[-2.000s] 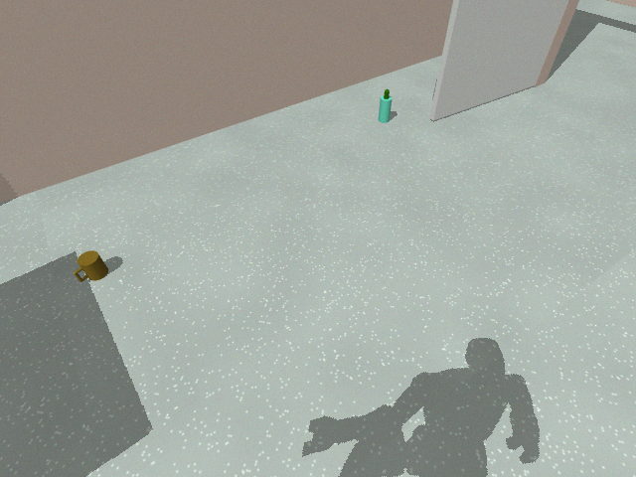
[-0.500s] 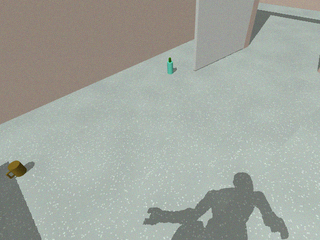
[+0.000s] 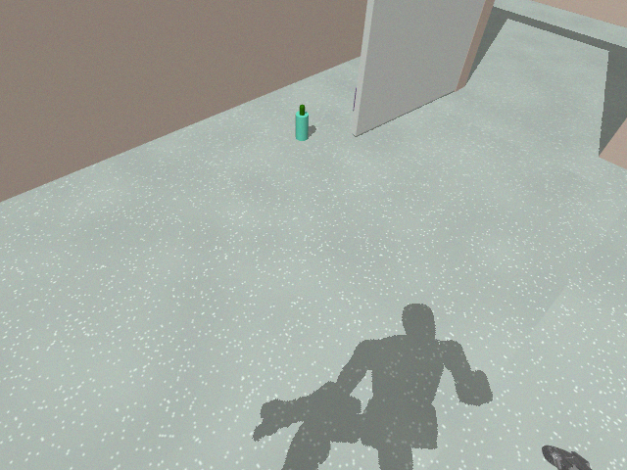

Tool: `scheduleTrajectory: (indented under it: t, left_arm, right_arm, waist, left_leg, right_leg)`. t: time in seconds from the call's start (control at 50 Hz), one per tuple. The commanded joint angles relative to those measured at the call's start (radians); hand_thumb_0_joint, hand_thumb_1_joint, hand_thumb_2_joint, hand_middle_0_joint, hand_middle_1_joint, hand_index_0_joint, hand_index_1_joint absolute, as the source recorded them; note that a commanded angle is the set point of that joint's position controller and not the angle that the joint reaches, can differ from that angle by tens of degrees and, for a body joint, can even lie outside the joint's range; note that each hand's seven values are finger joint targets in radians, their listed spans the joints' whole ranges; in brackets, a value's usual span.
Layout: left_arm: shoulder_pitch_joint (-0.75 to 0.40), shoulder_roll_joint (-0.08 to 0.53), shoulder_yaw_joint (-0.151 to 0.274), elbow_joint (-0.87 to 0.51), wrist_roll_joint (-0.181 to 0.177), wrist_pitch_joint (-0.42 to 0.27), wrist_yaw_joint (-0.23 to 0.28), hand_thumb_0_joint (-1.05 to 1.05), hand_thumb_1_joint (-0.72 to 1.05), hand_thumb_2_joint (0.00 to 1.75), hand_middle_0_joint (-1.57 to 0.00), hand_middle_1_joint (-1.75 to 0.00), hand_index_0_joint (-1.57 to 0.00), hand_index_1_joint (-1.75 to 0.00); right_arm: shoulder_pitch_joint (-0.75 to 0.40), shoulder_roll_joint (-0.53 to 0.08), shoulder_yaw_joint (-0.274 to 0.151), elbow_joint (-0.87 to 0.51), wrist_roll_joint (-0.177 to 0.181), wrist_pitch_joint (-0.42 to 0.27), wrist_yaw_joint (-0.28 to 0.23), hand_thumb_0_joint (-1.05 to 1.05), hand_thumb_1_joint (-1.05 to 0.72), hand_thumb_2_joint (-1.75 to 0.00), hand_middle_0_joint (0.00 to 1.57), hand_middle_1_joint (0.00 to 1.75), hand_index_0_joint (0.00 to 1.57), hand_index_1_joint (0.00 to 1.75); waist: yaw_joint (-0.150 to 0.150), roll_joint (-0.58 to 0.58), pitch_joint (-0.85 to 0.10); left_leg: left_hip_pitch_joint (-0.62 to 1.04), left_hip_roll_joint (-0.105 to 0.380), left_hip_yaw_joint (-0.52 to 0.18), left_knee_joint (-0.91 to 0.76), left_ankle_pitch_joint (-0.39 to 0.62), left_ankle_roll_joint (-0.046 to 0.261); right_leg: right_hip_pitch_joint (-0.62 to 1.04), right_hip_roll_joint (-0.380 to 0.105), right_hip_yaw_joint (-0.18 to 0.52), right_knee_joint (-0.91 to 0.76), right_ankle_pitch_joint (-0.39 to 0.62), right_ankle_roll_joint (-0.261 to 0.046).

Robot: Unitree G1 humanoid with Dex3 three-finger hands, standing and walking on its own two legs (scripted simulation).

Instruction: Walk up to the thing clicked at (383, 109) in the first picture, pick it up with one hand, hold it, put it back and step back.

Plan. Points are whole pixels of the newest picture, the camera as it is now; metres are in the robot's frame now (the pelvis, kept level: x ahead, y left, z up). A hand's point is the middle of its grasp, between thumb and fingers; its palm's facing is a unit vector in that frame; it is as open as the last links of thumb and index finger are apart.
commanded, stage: walk up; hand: left
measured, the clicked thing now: (302, 121) +1.87 +0.15 -0.66
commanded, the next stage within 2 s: none
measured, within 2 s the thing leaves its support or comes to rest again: neither
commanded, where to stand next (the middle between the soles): +1.49 +0.01 m, yaw -1 degrees
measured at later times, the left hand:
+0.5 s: hand (218, 292) +0.42 +0.21 -0.10, palm faces -0.02 -0.92 -0.39, open 7.4 cm
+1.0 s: hand (220, 211) +0.65 +0.26 -0.14, palm faces -0.06 -0.94 -0.33, open 7.4 cm
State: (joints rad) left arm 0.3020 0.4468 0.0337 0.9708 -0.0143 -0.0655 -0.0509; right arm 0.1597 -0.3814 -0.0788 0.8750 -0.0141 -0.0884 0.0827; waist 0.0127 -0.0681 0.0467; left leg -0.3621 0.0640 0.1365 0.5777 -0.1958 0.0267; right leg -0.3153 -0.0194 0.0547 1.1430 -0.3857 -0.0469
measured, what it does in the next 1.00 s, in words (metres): walks ahead: right foot, then left foot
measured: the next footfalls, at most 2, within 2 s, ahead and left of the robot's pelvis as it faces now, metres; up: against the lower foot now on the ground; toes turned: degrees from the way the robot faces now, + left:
right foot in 0.32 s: +0.39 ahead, -0.17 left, +0.00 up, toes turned -7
left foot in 0.76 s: +0.65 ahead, +0.09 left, +0.00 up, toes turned +6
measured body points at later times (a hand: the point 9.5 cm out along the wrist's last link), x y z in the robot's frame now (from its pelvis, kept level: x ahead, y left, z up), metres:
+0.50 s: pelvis +0.31 -0.06 +0.01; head +0.32 -0.09 +0.46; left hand +0.42 +0.26 -0.07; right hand +0.36 -0.38 -0.13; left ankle +0.28 +0.10 -0.65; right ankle +0.35 -0.16 -0.73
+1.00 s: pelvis +0.59 -0.02 +0.01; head +0.60 +0.01 +0.46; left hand +0.66 +0.31 -0.11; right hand +0.67 -0.33 -0.08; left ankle +0.61 +0.08 -0.73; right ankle +0.63 -0.17 -0.66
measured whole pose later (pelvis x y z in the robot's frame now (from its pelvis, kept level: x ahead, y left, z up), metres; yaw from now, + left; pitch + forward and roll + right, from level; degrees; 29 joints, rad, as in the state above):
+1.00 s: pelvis +0.59 -0.02 +0.01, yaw -2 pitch -2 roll +1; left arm 0.28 0.45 0.04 0.94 -0.01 -0.06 -0.06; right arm 0.24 -0.38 -0.05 0.87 0.00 -0.09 0.06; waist 0.00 -0.07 0.06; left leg -0.19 0.01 0.14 0.45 -0.22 0.05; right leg -0.51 -0.09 0.02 1.01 -0.28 -0.01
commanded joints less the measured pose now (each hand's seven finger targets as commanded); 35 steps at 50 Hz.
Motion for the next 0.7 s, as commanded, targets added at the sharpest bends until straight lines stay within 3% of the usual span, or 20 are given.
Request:
scheduleTrajectory:
  t: [0.0,0.08,0.12,0.16,0.2,0.24,0.26,0.28,0.3,0.32,0.34,0.36,0.38,0.42,0.44,0.52,0.56,0.62,0.66,0.68]
  left_arm:
    - [0.028,0.198,0.058,-0.082,0.003,-0.030,-0.015,0.00,0.90,0.90,-0.20,-0.30,-0.20,-0.30]
    - [-0.080,0.174,0.059,-0.117,0.020,-0.015,-0.050,0.00,0.90,0.90,-0.20,-0.30,-0.20,-0.30]
    - [-0.145,0.173,0.063,-0.131,0.021,-0.016,-0.061,0.00,0.90,0.90,-0.20,-0.30,-0.20,-0.30]
    - [-0.180,0.167,0.066,-0.132,0.020,-0.015,-0.065,0.00,0.90,0.90,-0.20,-0.30,-0.20,-0.30]
    - [-0.194,0.164,0.074,-0.123,0.020,-0.016,-0.063,0.00,0.90,0.90,-0.20,-0.30,-0.20,-0.30]
    - [-0.162,0.166,0.079,-0.108,0.018,-0.019,-0.056,0.00,0.90,0.90,-0.20,-0.30,-0.20,-0.30]
    - [-0.105,0.179,0.087,-0.090,0.018,-0.021,-0.050,0.00,0.90,0.90,-0.20,-0.30,-0.20,-0.30]
    - [0.019,0.221,0.108,-0.059,0.023,-0.029,-0.036,0.00,0.90,0.90,-0.20,-0.30,-0.20,-0.30]
    - [0.154,0.306,0.140,-0.042,0.034,-0.034,-0.017,0.00,0.90,0.90,-0.20,-0.30,-0.20,-0.30]
    - [0.157,0.392,0.146,-0.067,0.023,-0.042,-0.006,0.00,0.90,0.90,-0.20,-0.30,-0.20,-0.30]
    - [0.098,0.386,0.139,-0.083,-0.004,-0.039,-0.002,0.00,0.90,0.90,-0.20,-0.30,-0.20,-0.30]
    - [0.031,0.339,0.129,-0.099,-0.010,-0.040,0.004,0.00,0.90,0.90,-0.20,-0.30,-0.20,-0.30]
    - [-0.023,0.304,0.117,-0.110,-0.008,-0.044,0.010,0.00,0.90,0.90,-0.20,-0.30,-0.20,-0.30]
    - [-0.078,0.245,0.100,-0.118,-0.005,-0.048,0.012,0.00,0.90,0.90,-0.20,-0.30,-0.20,-0.30]
    - [-0.073,0.232,0.094,-0.123,-0.001,-0.054,0.011,0.00,0.90,0.90,-0.20,-0.30,-0.20,-0.30]
    - [-0.059,0.241,0.100,-0.147,0.011,-0.070,0.010,0.00,0.90,0.90,-0.20,-0.30,-0.20,-0.30]
    - [-0.055,0.248,0.106,-0.151,0.017,-0.069,0.007,0.00,0.90,0.90,-0.20,-0.30,-0.20,-0.30]
    - [-0.024,0.244,0.106,-0.136,0.021,-0.062,0.002,0.00,0.90,0.90,-0.20,-0.30,-0.20,-0.30]
    - [-0.030,0.260,0.107,-0.138,0.021,-0.057,0.004,0.00,0.90,0.90,-0.20,-0.30,-0.20,-0.30]
    - [-0.063,0.269,0.107,-0.143,0.025,-0.054,0.007,0.00,0.90,0.90,-0.20,-0.30,-0.20,-0.30]
  right_arm:
    - [0.065,-0.287,-0.065,-0.052,0.018,-0.031,-0.037,0.00,-0.90,-0.90,0.20,0.30,0.20,0.30]
    - [0.052,-0.311,-0.064,-0.077,0.010,-0.048,-0.027,0.00,-0.90,-0.90,0.20,0.30,0.20,0.30]
    - [0.052,-0.324,-0.067,-0.071,0.010,-0.049,-0.025,0.00,-0.90,-0.90,0.20,0.30,0.20,0.30]
    - [0.070,-0.315,-0.062,-0.057,0.009,-0.045,-0.019,0.00,-0.90,-0.90,0.20,0.30,0.20,0.30]
    - [0.089,-0.320,-0.065,-0.045,0.008,-0.038,-0.021,0.00,-0.90,-0.90,0.20,0.30,0.20,0.30]
    - [0.088,-0.320,-0.065,-0.042,0.008,-0.031,-0.031,0.00,-0.90,-0.90,0.20,0.30,0.20,0.30]
    - [0.089,-0.310,-0.057,-0.040,0.007,-0.028,-0.036,0.00,-0.90,-0.90,0.20,0.30,0.20,0.30]
    - [0.117,-0.274,-0.040,-0.039,-0.001,-0.026,-0.036,0.00,-0.90,-0.90,0.20,0.30,0.20,0.30]
    - [0.190,-0.196,-0.016,-0.044,0.004,-0.024,-0.034,0.00,-0.90,-0.90,0.20,0.30,0.20,0.30]
    - [0.204,-0.201,-0.011,-0.063,0.020,-0.025,-0.037,0.00,-0.90,-0.90,0.20,0.30,0.20,0.30]
    - [0.133,-0.281,-0.030,-0.042,0.010,-0.016,-0.051,0.00,-0.90,-0.90,0.20,0.30,0.20,0.30]
    - [0.116,-0.290,-0.029,-0.023,0.022,-0.014,-0.051,0.00,-0.90,-0.90,0.20,0.30,0.20,0.30]
    - [0.127,-0.278,-0.027,-0.013,0.031,-0.015,-0.045,0.00,-0.90,-0.90,0.20,0.30,0.20,0.30]
    - [0.177,-0.255,-0.024,0.017,0.021,0.000,-0.032,0.00,-0.90,-0.90,0.20,0.30,0.20,0.30]
    - [0.184,-0.253,-0.028,0.022,0.013,0.006,-0.024,0.00,-0.90,-0.90,0.20,0.30,0.20,0.30]
    - [0.086,-0.231,-0.035,-0.014,-0.004,0.016,0.001,0.00,-0.90,-0.90,0.20,0.30,0.20,0.30]
    - [0.016,-0.217,-0.034,-0.040,-0.009,0.014,0.013,0.00,-0.90,-0.90,0.20,0.30,0.20,0.30]
    - [-0.051,-0.199,-0.034,-0.057,-0.006,0.005,0.021,0.00,-0.90,-0.90,0.20,0.30,0.20,0.30]
    - [-0.055,-0.201,-0.042,-0.056,-0.001,0.004,0.020,0.00,-0.90,-0.90,0.20,0.30,0.20,0.30]
    - [-0.021,-0.209,-0.049,-0.047,0.000,0.005,0.019,0.00,-0.90,-0.90,0.20,0.30,0.20,0.30]
  waist:
    - [-0.014,0.194,-0.041]
    - [-0.015,0.188,0.031]
    - [-0.026,0.190,0.034]
    - [-0.035,0.176,0.030]
    - [-0.028,0.164,-0.001]
    - [0.004,0.132,-0.020]
    - [0.043,0.088,-0.047]
    - [0.101,0.001,-0.129]
    - [0.142,-0.224,-0.225]
    - [0.125,-0.285,-0.210]
    - [0.123,-0.122,-0.151]
    - [0.089,-0.048,-0.088]
    - [0.055,-0.050,-0.070]
    - [-0.003,-0.090,-0.035]
    - [-0.006,-0.084,-0.025]
    - [0.008,-0.041,-0.002]
    - [0.023,-0.036,0.018]
    - [0.040,-0.019,0.013]
    - [0.031,-0.033,-0.008]
    - [-0.001,-0.030,-0.011]
  left_leg:
    - [0.213,0.249,-0.266,-0.386,-0.142,0.169]
    - [0.146,0.255,-0.189,-0.452,-0.216,0.202]
    - [0.146,0.237,-0.160,-0.449,-0.251,0.179]
    - [0.175,0.185,-0.098,-0.427,-0.172,0.150]
    - [0.180,0.202,-0.090,-0.380,-0.090,0.141]
    - [0.177,0.208,-0.077,-0.267,-0.014,0.125]
    - [0.153,0.181,-0.047,-0.143,0.084,0.104]
    - [0.099,0.107,0.000,0.127,0.177,0.077]
    - [-0.054,0.022,0.018,0.443,-0.015,0.042]
    - [-0.306,-0.091,-0.047,0.635,-0.305,0.001]
    - [-0.324,-0.012,-0.168,0.710,-0.291,0.002]
    - [-0.310,0.023,-0.223,0.702,-0.188,0.012]
    - [-0.277,0.040,-0.215,0.649,-0.115,0.023]
    - [-0.192,0.068,-0.196,0.516,-0.072,0.013]
    - [-0.178,0.061,-0.184,0.490,-0.047,0.005]
    - [-0.228,0.078,-0.155,0.283,0.001,-0.038]
    - [-0.220,0.076,-0.127,0.160,0.042,-0.039]
    - [-0.131,0.039,-0.081,0.009,0.160,-0.024]
    - [-0.029,0.042,-0.082,-0.007,0.166,-0.004]
    - [0.019,0.049,-0.090,-0.001,0.141,0.008]
  right_leg:
    - [-0.266,-0.109,0.025,-0.061,0.099,0.029]
    - [-0.270,-0.142,-0.034,-0.307,0.156,0.060]
    - [-0.232,-0.139,-0.047,-0.435,0.261,0.047]
    - [-0.186,-0.104,-0.098,-0.525,0.360,0.036]
    - [-0.093,-0.084,-0.128,-0.534,0.365,0.020]
    - [0.005,-0.067,-0.142,-0.551,0.320,0.008]
    - [0.117,-0.046,-0.153,-0.570,0.278,-0.002]
    - [0.309,-0.018,-0.147,-0.598,0.170,-0.025]
    - [0.476,-0.179,0.110,-0.686,-0.091,-0.044]
    - [0.585,-0.420,0.610,-0.886,-0.097,-0.161]
    - [0.471,-0.440,0.639,-0.912,-0.100,-0.194]
    - [0.369,-0.388,0.481,-0.912,-0.037,-0.181]
    - [0.315,-0.324,0.334,-0.889,0.052,-0.158]
    - [0.174,-0.246,0.152,-0.912,0.111,-0.124]
    - [0.148,-0.224,0.108,-0.924,0.153,-0.124]
    - [0.142,-0.249,0.039,-0.971,0.091,-0.177]
    - [0.143,-0.231,-0.003,-0.971,0.078,-0.166]
    - [0.175,-0.198,-0.062,-0.923,0.222,-0.126]
    - [0.148,-0.238,-0.047,-0.900,0.205,-0.129]
    - [0.133,-0.260,-0.034,-0.887,0.195,-0.129]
